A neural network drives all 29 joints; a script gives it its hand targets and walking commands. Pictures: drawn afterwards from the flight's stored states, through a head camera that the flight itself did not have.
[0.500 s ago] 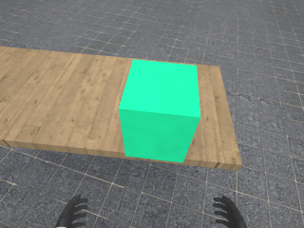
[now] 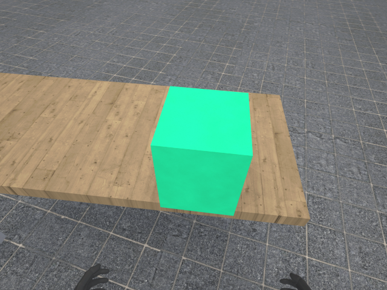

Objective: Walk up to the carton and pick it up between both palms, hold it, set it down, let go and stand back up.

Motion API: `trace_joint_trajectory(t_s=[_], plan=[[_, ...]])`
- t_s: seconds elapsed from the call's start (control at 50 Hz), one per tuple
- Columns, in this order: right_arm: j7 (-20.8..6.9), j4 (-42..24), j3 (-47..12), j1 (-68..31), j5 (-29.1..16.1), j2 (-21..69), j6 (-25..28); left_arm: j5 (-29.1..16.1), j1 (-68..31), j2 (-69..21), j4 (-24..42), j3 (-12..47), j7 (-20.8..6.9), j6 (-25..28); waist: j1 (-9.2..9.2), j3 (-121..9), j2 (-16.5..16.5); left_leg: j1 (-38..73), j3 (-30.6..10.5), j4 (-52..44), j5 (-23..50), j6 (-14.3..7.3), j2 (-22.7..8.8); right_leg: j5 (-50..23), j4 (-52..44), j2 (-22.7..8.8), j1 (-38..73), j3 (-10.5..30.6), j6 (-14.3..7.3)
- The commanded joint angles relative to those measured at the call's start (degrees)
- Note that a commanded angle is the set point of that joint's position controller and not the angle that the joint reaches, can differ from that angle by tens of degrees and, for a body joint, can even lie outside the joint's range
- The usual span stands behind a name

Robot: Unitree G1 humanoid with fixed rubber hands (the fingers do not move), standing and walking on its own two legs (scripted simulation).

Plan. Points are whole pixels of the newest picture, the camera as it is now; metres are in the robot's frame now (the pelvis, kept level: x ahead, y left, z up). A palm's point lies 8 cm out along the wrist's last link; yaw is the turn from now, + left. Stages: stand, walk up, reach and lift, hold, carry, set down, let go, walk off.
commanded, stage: stand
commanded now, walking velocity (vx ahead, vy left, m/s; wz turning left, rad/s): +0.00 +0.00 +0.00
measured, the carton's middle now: (202, 152) +0.46 -0.02 +0.01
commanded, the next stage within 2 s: none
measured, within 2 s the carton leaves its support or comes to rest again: neither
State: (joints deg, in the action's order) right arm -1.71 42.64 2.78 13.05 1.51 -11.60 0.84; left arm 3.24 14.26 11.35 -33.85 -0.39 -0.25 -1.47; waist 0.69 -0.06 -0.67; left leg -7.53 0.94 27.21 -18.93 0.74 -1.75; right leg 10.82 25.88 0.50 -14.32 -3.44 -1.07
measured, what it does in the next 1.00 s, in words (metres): stands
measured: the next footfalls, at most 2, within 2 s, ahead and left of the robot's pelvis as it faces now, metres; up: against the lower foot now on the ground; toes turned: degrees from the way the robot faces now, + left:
none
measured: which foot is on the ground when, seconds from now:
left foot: down 0.00-1.00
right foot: down 0.00-1.00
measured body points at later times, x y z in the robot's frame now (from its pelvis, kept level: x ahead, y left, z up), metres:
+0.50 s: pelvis +0.00 +0.02 +0.00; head -0.01 +0.02 +0.45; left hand +0.00 +0.25 -0.14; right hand +0.01 -0.22 -0.15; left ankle -0.05 +0.12 -0.74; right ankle +0.03 -0.11 -0.74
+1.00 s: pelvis +0.00 +0.03 +0.00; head -0.02 +0.03 +0.45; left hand -0.06 +0.23 -0.16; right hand -0.03 -0.18 -0.16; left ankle -0.05 +0.12 -0.74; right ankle +0.03 -0.11 -0.74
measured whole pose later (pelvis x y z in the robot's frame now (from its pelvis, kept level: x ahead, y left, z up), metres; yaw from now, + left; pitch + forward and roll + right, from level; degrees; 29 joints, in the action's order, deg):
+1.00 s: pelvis +0.00 +0.03 +0.00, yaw +2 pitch -1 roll +0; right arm 1.6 63.3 -0.4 22.9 0.8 -6.9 1.0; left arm 0.9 23.1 5.6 -64.5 -1.0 1.9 0.5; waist 0.2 -1.2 0.0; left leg -5.0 0.5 22.3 -16.1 -2.5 2.4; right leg 9.6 23.2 -3.6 -12.2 -3.3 1.9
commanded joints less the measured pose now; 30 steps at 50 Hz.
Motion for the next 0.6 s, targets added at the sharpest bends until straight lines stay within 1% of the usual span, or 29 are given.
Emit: trace_joint_trajectory(t_s=[0.0,0.04,0.16,0.38,0.58], plan=[[0.05,-2.68,1.7,2.72,0.19,-6.64,-0.47,-0.67,1.07,6.0,2.18,-2.87,-0.24,3.27,-0.17,-3.05,1.43,-7.03,-4.26,-4.92,4.42,-1.23,-3.52,-11.85,-2.8,-6.4,4.89,5.98,-0.02],[0.13,-1.94,1.6,2.66,0.52,-6.45,-0.26,-0.73,2.44,6.49,0.34,-3.22,-0.14,3.55,-0.09,-1.32,0.8,-7.86,-4.75,-5.46,4.01,-1.75,-3.46,-9.88,-3.64,-6.42,3.85,6.14,-0.05],[0.93,2.47,1.48,6.34,0.0,-7.07,0.46,-1.29,5.55,6.37,-4.51,-3.66,0.44,4.35,-0.11,-1.37,0.51,-7.56,-5.77,-7.22,4.47,-2.8,-3.41,-7.51,-4.57,-6.52,4.96,5.89,-0.02],[2.37,10.35,0.62,11.42,-0.36,-5.76,0.66,-1.82,11.19,4.56,-14.55,-3.48,1.43,3.85,-0.14,2.75,0.61,-7.42,-6.49,-9.98,6.54,-3.51,-3.22,-6.1,-5.75,-6.61,4.85,4.93,0.51],[3.09,15.14,-0.66,13.12,-0.55,-3.47,0.64,-2.07,13.1,2.09,-21.84,-2.66,1.96,3.11,-0.31,5.02,0.49,-7.26,-6.67,-10.96,7.95,-3.84,-2.91,-5.78,-5.59,-6.69,4.73,4.3,1.08]])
